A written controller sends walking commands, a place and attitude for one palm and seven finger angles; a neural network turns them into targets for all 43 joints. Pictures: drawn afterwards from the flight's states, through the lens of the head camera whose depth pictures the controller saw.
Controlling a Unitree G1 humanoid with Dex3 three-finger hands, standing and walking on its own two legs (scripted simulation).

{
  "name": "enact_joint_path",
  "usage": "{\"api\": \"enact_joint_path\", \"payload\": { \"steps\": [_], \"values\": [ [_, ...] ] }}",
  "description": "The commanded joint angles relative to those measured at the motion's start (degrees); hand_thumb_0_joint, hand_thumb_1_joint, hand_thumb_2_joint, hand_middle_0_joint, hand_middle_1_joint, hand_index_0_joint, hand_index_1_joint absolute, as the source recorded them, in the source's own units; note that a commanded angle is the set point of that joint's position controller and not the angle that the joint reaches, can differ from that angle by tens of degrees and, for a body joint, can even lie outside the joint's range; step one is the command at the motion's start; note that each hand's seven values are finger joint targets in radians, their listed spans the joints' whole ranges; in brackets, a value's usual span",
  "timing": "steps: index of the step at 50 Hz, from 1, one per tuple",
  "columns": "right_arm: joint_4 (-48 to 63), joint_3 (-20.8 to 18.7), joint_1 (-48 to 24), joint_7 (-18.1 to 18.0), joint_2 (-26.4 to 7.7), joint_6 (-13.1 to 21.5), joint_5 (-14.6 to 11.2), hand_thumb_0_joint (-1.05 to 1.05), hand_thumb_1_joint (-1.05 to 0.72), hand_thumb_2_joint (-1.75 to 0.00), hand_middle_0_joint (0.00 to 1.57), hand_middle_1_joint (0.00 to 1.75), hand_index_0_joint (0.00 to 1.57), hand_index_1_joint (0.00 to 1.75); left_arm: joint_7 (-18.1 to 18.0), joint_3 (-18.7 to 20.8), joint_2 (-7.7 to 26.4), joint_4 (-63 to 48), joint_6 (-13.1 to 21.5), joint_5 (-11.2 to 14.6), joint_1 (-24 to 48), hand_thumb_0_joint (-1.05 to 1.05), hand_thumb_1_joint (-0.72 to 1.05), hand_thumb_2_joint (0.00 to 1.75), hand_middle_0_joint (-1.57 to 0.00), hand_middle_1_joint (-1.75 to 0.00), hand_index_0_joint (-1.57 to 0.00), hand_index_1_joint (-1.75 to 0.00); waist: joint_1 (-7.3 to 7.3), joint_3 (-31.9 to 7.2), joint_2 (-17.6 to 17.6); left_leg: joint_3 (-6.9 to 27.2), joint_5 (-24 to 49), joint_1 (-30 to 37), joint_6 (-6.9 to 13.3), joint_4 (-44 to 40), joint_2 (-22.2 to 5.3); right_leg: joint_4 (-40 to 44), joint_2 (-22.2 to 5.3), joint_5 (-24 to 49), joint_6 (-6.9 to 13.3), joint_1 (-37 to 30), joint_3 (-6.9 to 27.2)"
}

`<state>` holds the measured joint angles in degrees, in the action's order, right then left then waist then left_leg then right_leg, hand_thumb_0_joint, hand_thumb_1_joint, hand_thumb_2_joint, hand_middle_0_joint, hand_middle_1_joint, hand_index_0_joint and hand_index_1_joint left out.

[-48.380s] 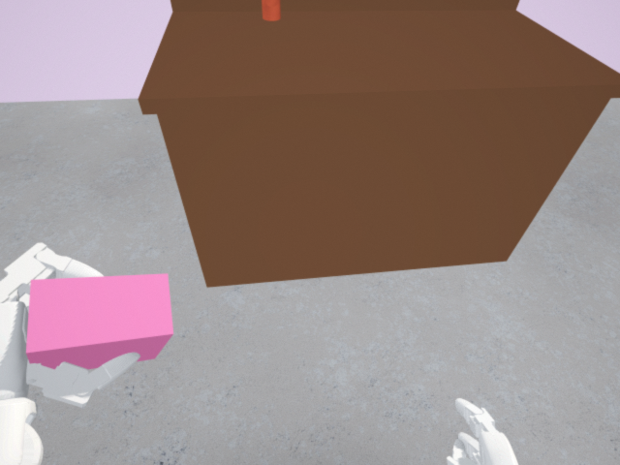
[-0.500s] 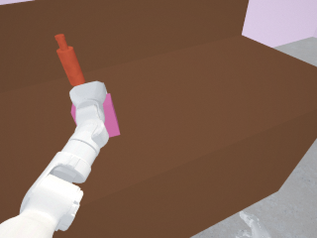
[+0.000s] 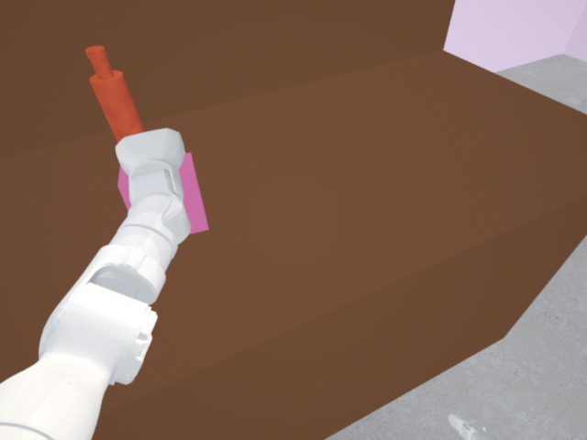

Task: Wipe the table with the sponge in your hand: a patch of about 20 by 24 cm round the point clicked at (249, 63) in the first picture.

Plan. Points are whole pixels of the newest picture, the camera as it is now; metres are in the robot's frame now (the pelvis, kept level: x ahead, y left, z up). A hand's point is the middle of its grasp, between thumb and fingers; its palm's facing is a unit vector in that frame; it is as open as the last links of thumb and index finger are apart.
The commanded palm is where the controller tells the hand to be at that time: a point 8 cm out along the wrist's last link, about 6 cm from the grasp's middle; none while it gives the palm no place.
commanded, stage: wipe back along the third lane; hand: left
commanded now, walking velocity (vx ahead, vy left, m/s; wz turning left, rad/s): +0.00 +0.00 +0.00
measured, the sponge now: (169, 207) +0.43 +0.21 +0.11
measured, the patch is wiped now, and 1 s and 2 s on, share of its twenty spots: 0.90 0.90 0.90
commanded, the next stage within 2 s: slide back across to the middle lane in 1.60 s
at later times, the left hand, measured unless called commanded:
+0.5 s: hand (165, 195) +0.41 +0.20 +0.15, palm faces +0.10 -0.03 -0.99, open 10.3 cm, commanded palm +0.36 +0.18 +0.17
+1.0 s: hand (181, 225) +0.35 +0.16 +0.15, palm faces +0.17 -0.08 -0.98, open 10.3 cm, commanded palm +0.31 +0.15 +0.17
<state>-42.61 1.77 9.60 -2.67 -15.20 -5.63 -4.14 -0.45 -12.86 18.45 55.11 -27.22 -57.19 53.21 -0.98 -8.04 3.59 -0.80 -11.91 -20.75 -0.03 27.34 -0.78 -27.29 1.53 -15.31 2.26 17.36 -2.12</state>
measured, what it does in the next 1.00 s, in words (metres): stands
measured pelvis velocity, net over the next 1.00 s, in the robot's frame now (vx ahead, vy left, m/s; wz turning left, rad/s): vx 0.00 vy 0.00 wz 0.00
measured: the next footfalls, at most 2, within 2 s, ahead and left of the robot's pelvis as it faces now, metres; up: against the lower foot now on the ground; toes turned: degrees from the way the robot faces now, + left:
none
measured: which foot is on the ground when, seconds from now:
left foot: down 0.00-1.00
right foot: down 0.00-1.00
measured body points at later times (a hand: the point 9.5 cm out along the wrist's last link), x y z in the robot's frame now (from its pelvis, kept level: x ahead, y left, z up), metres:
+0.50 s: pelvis +0.01 +0.02 +0.00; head -0.02 -0.01 +0.45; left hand +0.40 +0.20 +0.20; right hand +0.23 -0.20 -0.09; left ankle +0.02 +0.12 -0.74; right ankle -0.02 -0.09 -0.74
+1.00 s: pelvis +0.00 +0.00 +0.00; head -0.05 -0.05 +0.44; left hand +0.34 +0.16 +0.20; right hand +0.24 -0.20 -0.08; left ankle +0.02 +0.12 -0.74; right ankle -0.02 -0.09 -0.74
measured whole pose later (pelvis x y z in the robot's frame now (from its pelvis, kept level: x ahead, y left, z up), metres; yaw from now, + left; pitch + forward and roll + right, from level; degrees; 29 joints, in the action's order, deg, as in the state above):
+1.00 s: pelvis +0.00 +0.00 +0.00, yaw +0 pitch -1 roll +0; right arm -37.9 3.7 0.5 2.6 -14.3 -11.6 -5.6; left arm -1.2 -24.4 13.2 14.8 -42.3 -56.3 28.4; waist 4.4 -7.8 5.1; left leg -0.7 -14.1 -14.7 -0.1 29.4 -0.2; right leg -30.4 1.0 -18.1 2.5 11.7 -2.2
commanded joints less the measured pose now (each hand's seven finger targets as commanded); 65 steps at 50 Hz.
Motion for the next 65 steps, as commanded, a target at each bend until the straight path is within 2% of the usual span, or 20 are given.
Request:
{"api": "enact_joint_path", "payload": {
  "steps": [1,9,11,14,16,26,28,33,35,42,43,46,48,51,55,56,59,60,61,65],
  "values": [
    [8.57,-2.81,-6.99,0.43,-6.03,2.49,-0.02,0.0,-0.9,-0.9,0.2,0.3,0.2,0.3,-1.98,0.97,6.5,-6.27,0.47,0.19,15.47,0.0,0.1,1.3,-1.2,-1.6,-1.2,-1.6,1.02,-13.2,-7.93,0.18,9.29,7.09,2.32,-1.38,1.6,4.16,-0.58,16.93,0.47,-4.2,1.25],
    [9.12,-2.43,-10.89,1.5,-6.19,1.04,-0.71,0.0,-0.9,-0.9,0.2,0.3,0.2,0.3,-2.81,-1.01,3.6,-11.32,-4.76,1.84,9.48,0.0,0.1,1.3,-1.2,-1.6,-1.2,-1.6,2.04,-9.4,-8.09,0.08,9.59,7.93,2.27,-1.9,1.49,4.33,-0.05,15.79,0.66,-3.25,0.38],
    [10.04,-2.24,-12.62,1.67,-5.63,1.1,-1.06,0.0,-0.9,-0.9,0.2,0.3,0.2,0.3,-2.59,-2.52,0.73,-14.14,-6.14,2.91,10.38,0.0,0.1,1.3,-1.2,-1.6,-1.2,-1.6,2.37,-9.94,-6.59,0.66,9.84,8.67,2.19,-2.25,1.44,3.99,0.1,14.49,1.01,-2.82,-0.16],
    [10.03,-2.2,-13.6,2.14,-5.9,0.41,-0.94,0.0,-0.9,-0.9,0.2,0.3,0.2,0.3,-2.4,-2.33,1.57,-15.21,-8.48,2.77,6.41,0.0,0.1,1.3,-1.2,-1.6,-1.2,-1.6,3.04,-11.19,-7.79,0.38,10.98,9.55,2.1,-1.68,1.49,3.54,0.15,15.85,1.05,-4.25,-0.17],
    [11.22,-2.06,-15.16,2.42,-5.22,0.32,-1.2,0.0,-0.9,-0.9,0.2,0.3,0.2,0.3,-1.69,-4.98,-2.71,-18.63,-9.27,3.85,7.04,0.0,0.1,1.3,-1.2,-1.6,-1.2,-1.6,2.78,-11.79,-7.44,0.72,12.6,10.34,2.26,-1.37,1.53,2.93,0.15,17.61,1.27,-4.46,-0.58],
    [13.68,-1.32,-20.38,4.28,-4.6,-1.7,-1.32,0.0,-0.9,-0.9,0.2,0.3,0.2,0.3,0.52,-8.56,-6.68,-29.66,-13.01,3.87,-1.06,0.0,0.1,1.3,-1.2,-1.6,-1.2,-1.6,4.08,-11.32,-7.78,1.1,16.23,12.04,1.93,-0.3,1.23,1.06,0.23,20.96,2.03,-5.97,-1.51],
    [13.25,-1.18,-20.86,4.77,-4.58,-2.28,-1.31,0.0,-0.9,-0.9,0.2,0.3,0.2,0.3,0.69,-10.3,-7.97,-30.67,-13.95,2.83,-2.17,0.0,0.1,1.3,-1.2,-1.6,-1.2,-1.6,3.81,-9.23,-7.1,1.03,15.91,12.41,1.77,-0.07,1.1,0.83,0.5,20.1,2.21,-4.49,-1.76],
    [14.35,-0.82,-22.99,5.44,-4.26,-2.98,-1.27,0.0,-0.9,-0.9,0.2,0.3,0.2,0.3,1.35,-11.33,-8.52,-36.49,-15.58,2.78,-5.83,0.0,0.1,1.3,-1.2,-1.6,-1.2,-1.6,4.53,-9.63,-6.4,0.56,16.43,12.48,1.8,0.43,1.36,0.15,0.4,21.69,2.32,-6.15,-1.43],
    [14.21,-0.65,-23.45,5.4,-4.41,-3.17,-1.34,0.0,-0.9,-0.9,0.2,0.3,0.2,0.3,1.55,-10.09,-6.43,-37.7,-15.98,2.74,-6.93,0.0,0.1,1.3,-1.2,-1.6,-1.2,-1.6,4.6,-8.33,-6.8,0.45,15.32,11.76,1.72,0.28,1.34,0.36,0.43,20.88,2.33,-6.05,-1.14],
    [15.3,-0.43,-24.42,5.36,-4.29,-3.13,-1.54,0.0,-0.9,-0.9,0.2,0.3,0.2,0.3,1.54,-9.58,-5.49,-42.67,-15.45,3.53,-13.0,0.0,0.1,1.3,-1.2,-1.6,-1.2,-1.6,5.25,-7.36,-8.19,0.05,12.16,10.98,1.86,-0.1,1.39,0.58,0.36,17.84,2.03,-6.87,-0.34],
    [15.52,-0.32,-24.77,5.5,-4.06,-3.15,-1.69,0.0,-0.9,-0.9,0.2,0.3,0.2,0.3,1.59,-10.91,-6.84,-43.45,-15.47,3.47,-13.36,0.0,0.1,1.3,-1.2,-1.6,-1.2,-1.6,4.99,-6.27,-7.4,0.08,11.46,10.82,1.78,-0.22,1.32,0.8,0.32,16.82,2.0,-5.98,-0.35],
    [15.83,-0.3,-24.93,5.38,-3.92,-2.78,-1.78,0.0,-0.9,-0.9,0.2,0.3,0.2,0.3,1.21,-9.3,-5.59,-45.3,-14.78,4.34,-12.91,0.0,0.1,1.3,-1.2,-1.6,-1.2,-1.6,5.21,-6.16,-8.18,0.42,9.16,10.31,1.96,-0.67,1.44,1.48,0.45,13.89,2.01,-5.74,0.14],
    [15.51,-0.32,-24.85,5.32,-4.01,-2.54,-1.85,0.0,-0.9,-0.9,0.2,0.3,0.2,0.3,0.94,-11.06,-6.8,-45.42,-14.69,3.91,-13.29,0.0,0.1,1.3,-1.2,-1.6,-1.2,-1.6,4.79,-5.57,-8.37,-0.17,8.31,10.81,1.96,-0.42,1.55,1.77,0.35,12.69,1.71,-4.97,0.28],
    [15.61,-0.32,-24.92,5.06,-4.12,-2.1,-1.9,0.0,-0.9,-0.9,0.2,0.3,0.2,0.3,0.52,-8.22,-4.04,-45.95,-14.14,4.56,-14.46,0.0,0.1,1.3,-1.2,-1.6,-1.2,-1.6,5.24,-4.63,-9.43,0.06,6.34,10.09,2.05,-0.83,1.51,2.83,0.37,10.19,1.6,-4.76,1.21],
    [15.15,-0.24,-25.09,4.82,-4.01,-1.46,-2.0,0.0,-0.9,-0.9,0.2,0.3,0.2,0.3,0.27,-9.68,-4.9,-45.54,-14.1,4.35,-15.18,0.0,0.1,1.3,-1.2,-1.6,-1.2,-1.6,5.01,-3.55,-8.95,-0.78,5.46,10.31,1.98,-0.62,1.78,3.59,0.06,8.92,1.25,-4.23,1.81],
    [15.64,-0.23,-25.23,4.77,-4.03,-1.33,-1.95,0.0,-0.9,-0.9,0.2,0.3,0.2,0.3,0.22,-7.75,-3.43,-46.69,-13.72,4.97,-16.33,0.0,0.1,1.3,-1.2,-1.6,-1.2,-1.6,5.48,-4.02,-8.96,-0.37,5.31,10.01,2.1,-0.88,1.76,3.75,0.1,9.04,1.33,-4.96,2.25],
    [15.88,-0.4,-25.45,5.05,-3.97,-1.17,-1.9,0.0,-0.9,-0.9,0.2,0.3,0.2,0.3,0.31,-9.8,-5.08,-48.31,-13.7,4.65,-19.52,0.0,0.1,1.3,-1.2,-1.6,-1.2,-1.6,5.52,-4.28,-8.68,-1.2,6.26,10.6,2.1,-0.16,2.03,3.82,-0.11,10.19,1.06,-5.55,2.61],
    [15.85,-0.41,-25.62,5.17,-3.96,-1.08,-1.87,0.0,-0.9,-0.9,0.2,0.3,0.2,0.3,0.4,-9.52,-4.45,-48.8,-13.68,4.77,-20.35,0.0,0.1,1.3,-1.2,-1.6,-1.2,-1.6,5.56,-4.07,-9.56,-1.29,6.44,10.43,2.14,0.13,2.11,4.05,-0.2,10.93,0.94,-5.87,3.06],
    [16.29,-0.49,-25.65,5.11,-4.14,-1.02,-1.84,0.0,-0.9,-0.9,0.2,0.3,0.2,0.3,0.39,-6.39,-2.03,-49.91,-13.4,5.41,-22.64,0.0,0.1,1.3,-1.2,-1.6,-1.2,-1.6,6.08,-3.67,-10.2,-0.78,6.13,9.91,2.21,-0.15,1.95,4.45,-0.12,10.45,1.0,-6.23,3.54],
    [16.27,-0.37,-26.1,4.94,-3.87,-0.86,-1.87,0.0,-0.9,-0.9,0.2,0.3,0.2,0.3,0.81,-8.94,-3.69,-52.23,-13.24,5.46,-23.31,0.0,0.1,1.3,-1.2,-1.6,-1.2,-1.6,5.53,-1.3,-9.58,-1.51,5.88,10.45,2.21,0.14,2.06,5.46,-0.33,9.39,0.7,-4.92,4.13]
  ]
}}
